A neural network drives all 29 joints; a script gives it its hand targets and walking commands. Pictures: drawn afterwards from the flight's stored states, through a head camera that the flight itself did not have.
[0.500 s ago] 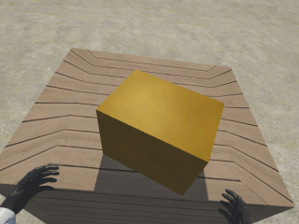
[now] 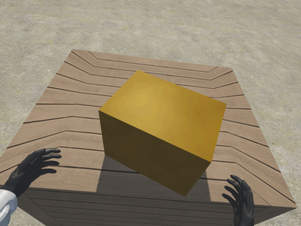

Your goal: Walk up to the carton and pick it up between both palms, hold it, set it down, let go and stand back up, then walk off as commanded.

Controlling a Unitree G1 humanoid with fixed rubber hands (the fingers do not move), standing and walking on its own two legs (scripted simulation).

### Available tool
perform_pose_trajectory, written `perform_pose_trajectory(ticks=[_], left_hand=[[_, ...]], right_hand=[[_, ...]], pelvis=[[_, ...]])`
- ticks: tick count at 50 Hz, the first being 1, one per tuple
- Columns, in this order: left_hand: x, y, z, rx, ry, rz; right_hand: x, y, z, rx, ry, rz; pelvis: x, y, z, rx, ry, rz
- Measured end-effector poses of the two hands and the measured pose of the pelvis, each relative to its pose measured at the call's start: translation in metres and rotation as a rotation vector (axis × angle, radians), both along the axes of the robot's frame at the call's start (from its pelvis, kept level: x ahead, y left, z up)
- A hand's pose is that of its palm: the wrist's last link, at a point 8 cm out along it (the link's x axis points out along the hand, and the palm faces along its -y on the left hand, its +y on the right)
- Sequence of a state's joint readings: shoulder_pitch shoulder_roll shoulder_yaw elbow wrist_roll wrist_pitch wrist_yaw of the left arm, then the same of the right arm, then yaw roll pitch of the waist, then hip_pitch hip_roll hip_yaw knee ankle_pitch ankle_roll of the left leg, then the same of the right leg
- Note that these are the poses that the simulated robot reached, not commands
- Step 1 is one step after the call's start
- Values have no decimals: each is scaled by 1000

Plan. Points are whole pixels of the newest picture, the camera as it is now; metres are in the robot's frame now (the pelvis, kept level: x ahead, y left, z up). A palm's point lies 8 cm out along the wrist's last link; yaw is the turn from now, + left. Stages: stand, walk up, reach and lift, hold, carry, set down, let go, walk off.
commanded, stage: reach and lift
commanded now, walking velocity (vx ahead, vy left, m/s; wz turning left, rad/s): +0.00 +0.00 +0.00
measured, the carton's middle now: (160, 131) +0.41 +0.00 +0.00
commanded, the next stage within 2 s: none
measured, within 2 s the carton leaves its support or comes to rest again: neither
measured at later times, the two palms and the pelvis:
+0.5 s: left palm (38, 143) +0.26 +0.30 +0.08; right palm (258, 191) +0.21 -0.21 +0.08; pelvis +0.01 +0.00 +0.00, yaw +0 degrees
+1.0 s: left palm (58, 113) +0.34 +0.27 +0.11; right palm (261, 167) +0.26 -0.22 +0.10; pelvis +0.00 +0.00 +0.01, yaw -1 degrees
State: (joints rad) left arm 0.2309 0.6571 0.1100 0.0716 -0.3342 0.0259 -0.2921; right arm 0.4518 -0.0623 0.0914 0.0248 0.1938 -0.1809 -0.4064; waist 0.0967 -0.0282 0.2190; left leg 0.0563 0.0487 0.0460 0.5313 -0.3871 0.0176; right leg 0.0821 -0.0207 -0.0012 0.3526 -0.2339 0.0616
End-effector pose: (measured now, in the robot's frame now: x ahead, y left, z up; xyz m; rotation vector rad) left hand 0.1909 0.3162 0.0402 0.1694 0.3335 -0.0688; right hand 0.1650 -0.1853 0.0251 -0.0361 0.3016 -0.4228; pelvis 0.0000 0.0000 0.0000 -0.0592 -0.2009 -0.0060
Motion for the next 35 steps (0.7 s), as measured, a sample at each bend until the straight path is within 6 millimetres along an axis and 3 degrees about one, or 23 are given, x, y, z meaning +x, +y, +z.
perform_pose_trajectory(ticks=[13,23,35], left_hand=[[37,-9,26,-17,-31,-11],[66,-17,43,-44,-30,-26],[110,-29,60,-65,-35,-54]], right_hand=[[33,-4,26,6,-26,11],[42,-20,53,-19,0,25],[62,-26,63,18,12,16]], pelvis=[[0,2,1,0,-9,5],[4,3,3,2,6,6],[8,5,4,7,57,-13]])
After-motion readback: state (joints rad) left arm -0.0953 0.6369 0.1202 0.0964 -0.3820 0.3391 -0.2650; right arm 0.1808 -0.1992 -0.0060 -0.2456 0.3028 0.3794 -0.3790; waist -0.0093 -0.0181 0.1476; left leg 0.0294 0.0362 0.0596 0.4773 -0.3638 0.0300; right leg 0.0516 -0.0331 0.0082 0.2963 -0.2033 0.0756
